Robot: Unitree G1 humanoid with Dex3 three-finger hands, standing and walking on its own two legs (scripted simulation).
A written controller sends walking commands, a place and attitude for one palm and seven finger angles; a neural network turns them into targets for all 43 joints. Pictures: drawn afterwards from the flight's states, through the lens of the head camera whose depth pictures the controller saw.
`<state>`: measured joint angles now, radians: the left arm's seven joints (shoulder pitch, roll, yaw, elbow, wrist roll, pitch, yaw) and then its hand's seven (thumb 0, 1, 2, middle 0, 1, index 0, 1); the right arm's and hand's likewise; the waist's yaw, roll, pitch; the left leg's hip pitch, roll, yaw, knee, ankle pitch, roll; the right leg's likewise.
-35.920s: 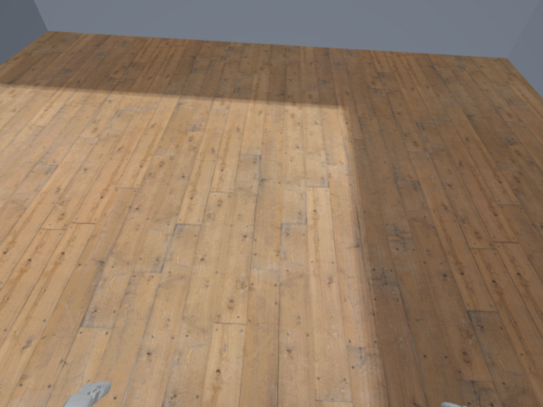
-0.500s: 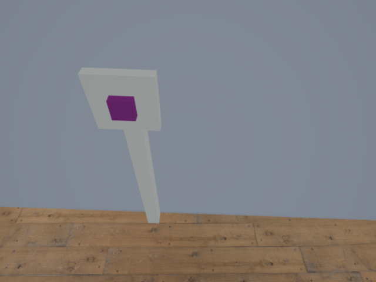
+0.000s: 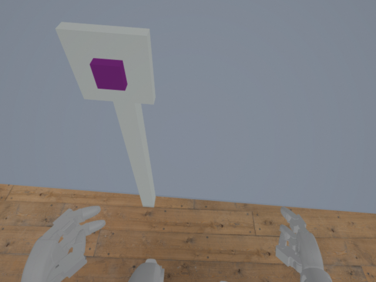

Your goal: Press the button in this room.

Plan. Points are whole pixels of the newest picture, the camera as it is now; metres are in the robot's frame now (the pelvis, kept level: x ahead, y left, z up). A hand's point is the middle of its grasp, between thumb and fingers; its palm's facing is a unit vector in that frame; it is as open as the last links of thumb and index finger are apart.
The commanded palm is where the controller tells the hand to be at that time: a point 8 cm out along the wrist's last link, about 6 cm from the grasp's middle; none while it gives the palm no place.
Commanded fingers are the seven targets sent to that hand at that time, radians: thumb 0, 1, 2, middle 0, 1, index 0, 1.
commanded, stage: raise the hand and make a fist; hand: left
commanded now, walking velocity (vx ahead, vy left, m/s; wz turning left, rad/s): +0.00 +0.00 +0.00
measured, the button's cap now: (110, 73) +0.51 +0.23 +0.16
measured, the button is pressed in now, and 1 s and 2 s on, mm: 0 0 0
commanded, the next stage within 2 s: aim a knuckle at the button in 1.62 s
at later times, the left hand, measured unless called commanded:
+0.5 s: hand (63, 223) +0.20 +0.23 +0.08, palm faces +0.11 -0.99 -0.08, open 3.1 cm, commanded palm +0.17 +0.27 +0.08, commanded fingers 0.00 0.90 0.90 -1.30 -1.50 -1.30 -1.50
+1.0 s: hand (58, 206) +0.21 +0.23 +0.11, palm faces +0.03 -1.00 -0.06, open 3.1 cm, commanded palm +0.19 +0.29 +0.13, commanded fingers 0.00 0.90 0.90 -1.30 -1.50 -1.30 -1.50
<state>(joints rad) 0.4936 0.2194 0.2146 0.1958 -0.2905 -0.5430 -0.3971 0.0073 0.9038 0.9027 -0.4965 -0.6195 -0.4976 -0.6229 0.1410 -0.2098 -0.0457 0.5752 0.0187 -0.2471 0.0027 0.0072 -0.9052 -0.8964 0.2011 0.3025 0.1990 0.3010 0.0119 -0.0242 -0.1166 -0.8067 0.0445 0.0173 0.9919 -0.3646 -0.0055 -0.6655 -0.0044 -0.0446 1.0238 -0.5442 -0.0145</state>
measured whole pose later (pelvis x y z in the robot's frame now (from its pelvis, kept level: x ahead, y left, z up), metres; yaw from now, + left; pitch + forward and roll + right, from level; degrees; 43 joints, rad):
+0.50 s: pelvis +0.01 +0.00 +0.01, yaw +0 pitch +10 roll -2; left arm 0.52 0.26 0.31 -0.08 -0.35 -0.32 -0.30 0.02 0.90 0.90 -1.17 -1.35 -1.17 -1.36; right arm 0.29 -0.22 -0.03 0.59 0.04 -0.21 -0.08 0.01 -0.90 -0.90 0.20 0.30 0.20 0.30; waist -0.01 0.04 -0.13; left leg -0.75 0.06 -0.01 0.96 -0.37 -0.01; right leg -0.59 0.02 -0.06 0.95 -0.52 -0.02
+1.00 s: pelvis +0.01 +0.03 +0.03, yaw +1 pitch +4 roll -3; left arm 0.39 0.29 0.21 -0.14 -0.30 -0.15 -0.26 0.02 0.90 0.90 -1.30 -1.50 -1.30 -1.50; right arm 0.23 -0.21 0.06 0.55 0.05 -0.24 -0.08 0.01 -0.90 -0.90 0.20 0.30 0.20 0.30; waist 0.02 0.04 -0.09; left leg -0.60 0.03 0.00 0.84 -0.32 0.03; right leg -0.42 -0.01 -0.06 0.79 -0.45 0.02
